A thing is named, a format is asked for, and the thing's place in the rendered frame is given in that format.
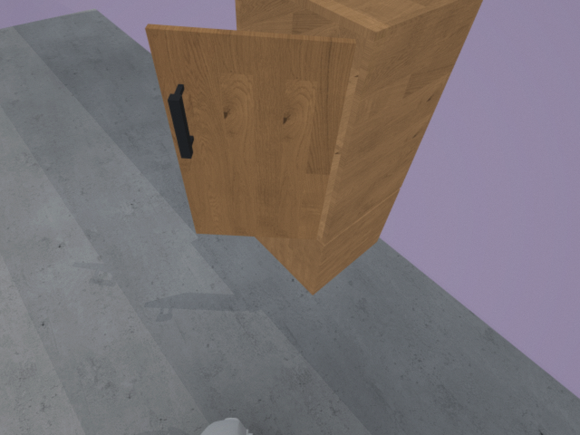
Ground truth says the cupboard door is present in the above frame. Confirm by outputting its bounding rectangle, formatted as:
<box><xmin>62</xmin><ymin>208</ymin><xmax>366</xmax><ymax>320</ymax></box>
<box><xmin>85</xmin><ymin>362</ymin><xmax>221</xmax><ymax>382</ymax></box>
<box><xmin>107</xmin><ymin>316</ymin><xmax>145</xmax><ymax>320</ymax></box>
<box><xmin>145</xmin><ymin>24</ymin><xmax>356</xmax><ymax>240</ymax></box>

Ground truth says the handle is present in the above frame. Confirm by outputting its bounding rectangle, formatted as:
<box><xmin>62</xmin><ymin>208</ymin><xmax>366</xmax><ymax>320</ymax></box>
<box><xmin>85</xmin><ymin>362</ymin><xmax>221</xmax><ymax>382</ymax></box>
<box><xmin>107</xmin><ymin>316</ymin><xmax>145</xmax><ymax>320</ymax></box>
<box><xmin>168</xmin><ymin>84</ymin><xmax>194</xmax><ymax>159</ymax></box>

